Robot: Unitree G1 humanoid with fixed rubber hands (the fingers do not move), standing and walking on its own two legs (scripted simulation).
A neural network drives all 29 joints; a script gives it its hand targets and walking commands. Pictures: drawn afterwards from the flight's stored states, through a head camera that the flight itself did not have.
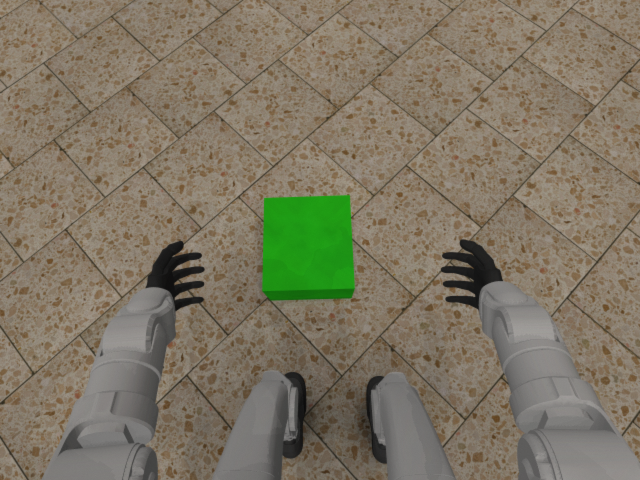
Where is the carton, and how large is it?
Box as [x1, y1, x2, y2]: [262, 195, 354, 300]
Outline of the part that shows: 349,195 264,198 262,290 271,300 351,297 354,289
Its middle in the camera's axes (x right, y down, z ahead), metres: -0.03 +0.01 +1.07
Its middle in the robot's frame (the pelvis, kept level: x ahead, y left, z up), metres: +0.56 +0.07 -0.62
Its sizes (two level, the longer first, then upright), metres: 0.255 0.232 0.147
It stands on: the floor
